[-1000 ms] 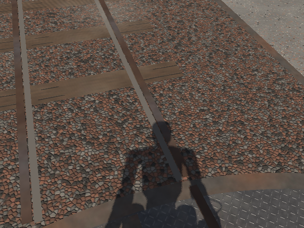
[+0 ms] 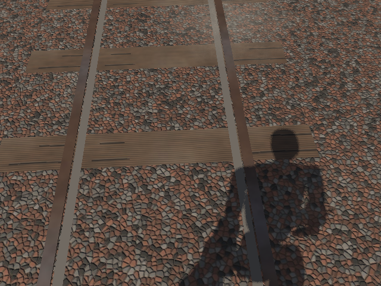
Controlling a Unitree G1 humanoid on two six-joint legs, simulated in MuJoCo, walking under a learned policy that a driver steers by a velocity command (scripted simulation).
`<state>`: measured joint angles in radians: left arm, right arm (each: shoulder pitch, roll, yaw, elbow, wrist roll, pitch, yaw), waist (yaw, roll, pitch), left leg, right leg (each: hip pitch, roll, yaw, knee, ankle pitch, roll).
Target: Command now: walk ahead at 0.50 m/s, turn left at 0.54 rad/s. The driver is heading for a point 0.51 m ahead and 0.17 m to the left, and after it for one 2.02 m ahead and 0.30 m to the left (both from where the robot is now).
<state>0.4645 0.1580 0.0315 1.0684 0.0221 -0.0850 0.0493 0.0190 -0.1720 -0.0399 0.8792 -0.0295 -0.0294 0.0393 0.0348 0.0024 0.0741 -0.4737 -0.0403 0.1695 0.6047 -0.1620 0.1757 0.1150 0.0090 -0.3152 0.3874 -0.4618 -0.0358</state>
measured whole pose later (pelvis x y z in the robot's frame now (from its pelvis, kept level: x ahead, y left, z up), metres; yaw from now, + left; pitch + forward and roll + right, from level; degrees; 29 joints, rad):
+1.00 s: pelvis +0.46 +0.05 +0.01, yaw +33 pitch +0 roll -2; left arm 0.31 0.25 0.04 0.82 0.01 -0.04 0.01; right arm 0.10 -0.24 -0.03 0.71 -0.04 0.01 0.05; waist 0.06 0.02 0.07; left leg -0.43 0.00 0.02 0.58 -0.15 0.05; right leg -0.14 -0.04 -0.22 0.47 -0.33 -0.01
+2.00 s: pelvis +0.45 +0.06 +0.01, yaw +3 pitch +1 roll +0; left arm 0.22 0.31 0.08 0.70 0.02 0.05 0.00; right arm 0.17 -0.26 -0.03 0.71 -0.02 0.02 -0.04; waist 0.02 -0.05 0.05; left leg -0.26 -0.05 -0.03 0.49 -0.24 0.04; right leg -0.38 0.16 0.19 0.73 -0.42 -0.02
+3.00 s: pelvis +0.46 +0.05 +0.02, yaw +1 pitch -1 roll +0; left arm 0.33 0.23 0.02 1.07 0.02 0.00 0.02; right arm 0.28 -0.22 -0.02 1.07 -0.03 0.01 0.00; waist 0.01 0.00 -0.01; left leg -0.28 -0.01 0.02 0.67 -0.41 0.06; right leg -0.09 0.06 0.06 0.39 -0.29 -0.07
